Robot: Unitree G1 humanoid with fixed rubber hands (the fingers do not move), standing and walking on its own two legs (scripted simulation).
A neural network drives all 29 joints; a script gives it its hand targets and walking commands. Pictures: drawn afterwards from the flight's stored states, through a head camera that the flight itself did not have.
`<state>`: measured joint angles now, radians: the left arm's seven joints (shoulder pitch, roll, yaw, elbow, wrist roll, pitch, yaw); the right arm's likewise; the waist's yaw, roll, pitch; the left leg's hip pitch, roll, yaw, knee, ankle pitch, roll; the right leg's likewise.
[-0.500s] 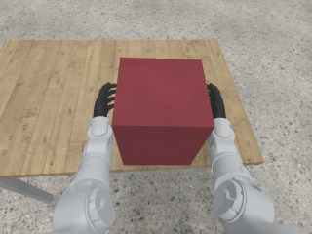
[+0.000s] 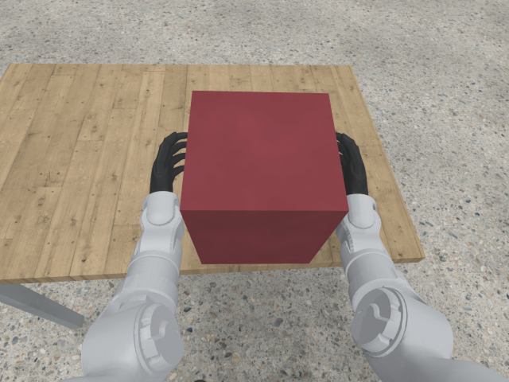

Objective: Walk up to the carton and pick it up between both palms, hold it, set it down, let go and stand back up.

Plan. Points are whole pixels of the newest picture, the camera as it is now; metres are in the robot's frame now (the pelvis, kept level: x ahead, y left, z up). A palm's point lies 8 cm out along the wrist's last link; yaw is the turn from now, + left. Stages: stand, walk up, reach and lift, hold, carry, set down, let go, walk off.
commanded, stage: reach and lift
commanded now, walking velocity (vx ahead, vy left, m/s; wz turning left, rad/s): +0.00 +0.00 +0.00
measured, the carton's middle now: (258, 188) +0.44 +0.00 +0.01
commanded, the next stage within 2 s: none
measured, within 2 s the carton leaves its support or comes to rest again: neither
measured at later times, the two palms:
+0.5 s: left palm (163, 180) +0.42 +0.16 +0.05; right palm (350, 179) +0.43 -0.14 +0.06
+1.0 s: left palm (142, 176) +0.38 +0.17 +0.10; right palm (358, 176) +0.39 -0.13 +0.11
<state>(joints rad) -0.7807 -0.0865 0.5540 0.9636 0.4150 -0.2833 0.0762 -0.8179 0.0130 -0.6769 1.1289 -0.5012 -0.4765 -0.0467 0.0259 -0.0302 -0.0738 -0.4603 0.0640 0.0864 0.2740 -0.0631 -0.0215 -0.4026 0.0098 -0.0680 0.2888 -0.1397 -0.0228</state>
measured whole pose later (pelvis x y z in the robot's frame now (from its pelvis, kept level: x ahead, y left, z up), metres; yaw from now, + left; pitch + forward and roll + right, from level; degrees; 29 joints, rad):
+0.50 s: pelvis +0.00 +0.01 +0.00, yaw -1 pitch +16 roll -1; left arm -0.80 -0.03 0.43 1.05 0.27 -0.24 0.13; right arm -0.83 -0.03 -0.50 1.16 -0.33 -0.39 -0.07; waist 0.04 -0.02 -0.12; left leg -0.48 0.07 0.11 0.29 -0.08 -0.01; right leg -0.42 0.01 -0.05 0.28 -0.13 -0.01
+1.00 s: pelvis -0.01 +0.00 +0.00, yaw +1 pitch +6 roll -1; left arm -0.71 0.02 0.25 0.87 0.11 0.00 0.13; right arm -0.75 -0.07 -0.12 1.01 0.05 -0.16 -0.15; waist 0.00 -0.01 -0.11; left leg -0.33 0.06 0.06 0.32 -0.09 -0.02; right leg -0.23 0.01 -0.08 0.27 -0.14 -0.01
